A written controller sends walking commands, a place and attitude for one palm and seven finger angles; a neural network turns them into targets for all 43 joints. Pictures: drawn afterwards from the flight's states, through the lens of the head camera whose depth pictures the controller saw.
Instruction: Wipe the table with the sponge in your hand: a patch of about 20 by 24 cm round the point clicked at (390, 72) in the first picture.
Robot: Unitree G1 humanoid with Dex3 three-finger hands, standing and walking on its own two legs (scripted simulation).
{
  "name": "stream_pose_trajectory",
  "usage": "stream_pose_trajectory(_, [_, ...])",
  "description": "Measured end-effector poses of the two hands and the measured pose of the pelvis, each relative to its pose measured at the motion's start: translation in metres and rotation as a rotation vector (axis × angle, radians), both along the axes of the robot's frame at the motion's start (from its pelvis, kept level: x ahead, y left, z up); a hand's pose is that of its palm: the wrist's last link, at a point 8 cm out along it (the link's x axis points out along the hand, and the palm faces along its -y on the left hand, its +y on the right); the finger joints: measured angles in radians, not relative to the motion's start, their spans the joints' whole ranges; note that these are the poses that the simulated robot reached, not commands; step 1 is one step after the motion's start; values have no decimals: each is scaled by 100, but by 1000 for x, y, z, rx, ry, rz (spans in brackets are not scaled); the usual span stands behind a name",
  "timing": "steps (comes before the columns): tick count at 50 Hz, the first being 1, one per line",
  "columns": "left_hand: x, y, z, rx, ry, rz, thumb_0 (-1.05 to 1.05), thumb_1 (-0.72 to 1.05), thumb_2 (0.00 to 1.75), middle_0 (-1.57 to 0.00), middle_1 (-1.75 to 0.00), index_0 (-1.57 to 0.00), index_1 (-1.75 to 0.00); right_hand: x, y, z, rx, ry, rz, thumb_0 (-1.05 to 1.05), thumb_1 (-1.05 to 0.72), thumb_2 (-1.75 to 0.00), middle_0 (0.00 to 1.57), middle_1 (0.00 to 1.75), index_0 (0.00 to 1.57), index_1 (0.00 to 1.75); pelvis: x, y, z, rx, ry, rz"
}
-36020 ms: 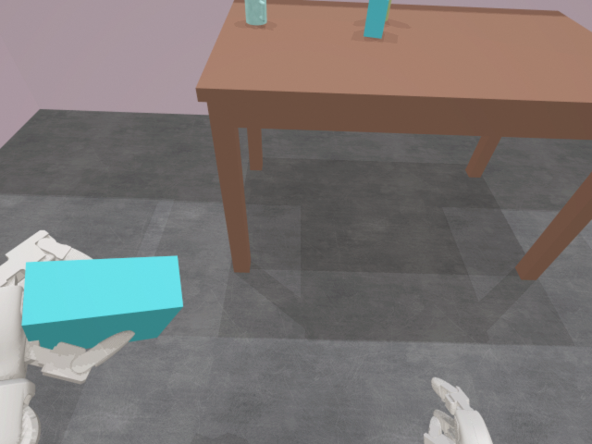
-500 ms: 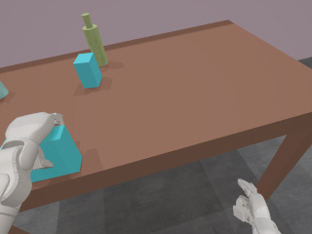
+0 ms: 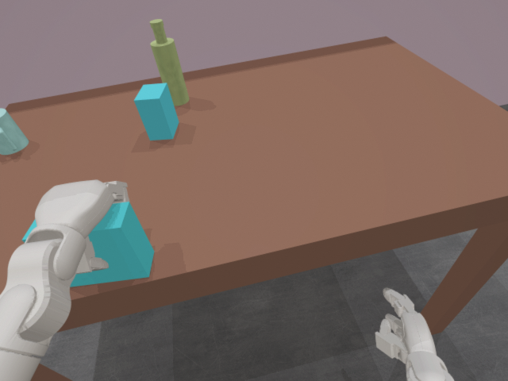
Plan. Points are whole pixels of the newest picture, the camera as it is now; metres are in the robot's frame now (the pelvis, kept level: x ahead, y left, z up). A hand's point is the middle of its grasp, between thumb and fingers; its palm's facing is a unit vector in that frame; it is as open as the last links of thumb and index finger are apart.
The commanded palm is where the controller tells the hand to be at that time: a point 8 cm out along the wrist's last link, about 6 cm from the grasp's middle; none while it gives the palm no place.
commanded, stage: move the sponge above the wiping area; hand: left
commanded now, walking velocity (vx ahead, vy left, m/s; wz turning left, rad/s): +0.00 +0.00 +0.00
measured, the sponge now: (101, 254) +0.24 +0.30 +0.08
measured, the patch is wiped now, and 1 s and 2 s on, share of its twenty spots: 0.05 0.05 0.10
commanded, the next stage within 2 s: lower the sponge onto the table in 0.50 s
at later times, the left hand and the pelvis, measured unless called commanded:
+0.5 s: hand (93, 234) +0.24 +0.28 +0.14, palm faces -0.01 -0.01 -1.00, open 9.7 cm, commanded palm +0.23 +0.31 +0.25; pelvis +0.00 -0.01 +0.00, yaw +0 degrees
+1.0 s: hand (93, 218) +0.26 +0.29 +0.16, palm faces +0.01 +0.00 -1.00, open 9.7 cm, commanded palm +0.23 +0.31 +0.25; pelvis +0.00 -0.02 +0.00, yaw -1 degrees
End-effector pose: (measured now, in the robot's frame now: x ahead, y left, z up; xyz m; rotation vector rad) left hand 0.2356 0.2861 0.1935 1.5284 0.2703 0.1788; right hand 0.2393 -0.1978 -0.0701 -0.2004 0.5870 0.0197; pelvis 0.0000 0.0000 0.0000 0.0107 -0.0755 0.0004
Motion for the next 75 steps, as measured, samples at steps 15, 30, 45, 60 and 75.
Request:
stream_pose_trajectory(15, [-6,41,56,6,-205,258,0,-47,104,-79,-138,-78,-139,0,-6,-1,63,32,-12,1,-90,-90,21,30,20,30,1,-5,1,-1,13,-20])
stream_pose_trajectory(30, [0,3,47,59,-230,13,0,-48,104,-80,-138,-79,-138,-3,-5,0,13,12,2,1,-90,-90,20,30,20,30,0,-15,1,-2,-27,-7])
stream_pose_trajectory(45, [8,7,6,8,43,98,0,-48,104,-79,-139,-78,-139,-14,-31,-11,2,43,-39,1,-90,-90,21,30,20,30,-1,-15,-2,5,14,-5])
stream_pose_trajectory(60, [-1,42,46,32,-180,229,0,-48,104,-79,-138,-79,-139,-16,-27,-12,26,64,-52,1,-90,-90,20,30,20,30,0,-13,-1,-1,5,-17])
stream_pose_trajectory(75, [-9,17,18,19,-154,3,0,-48,104,-80,-139,-79,-139,-9,-2,-1,-2,22,-12,1,-90,-90,20,30,20,30,0,-4,0,-9,-18,-6])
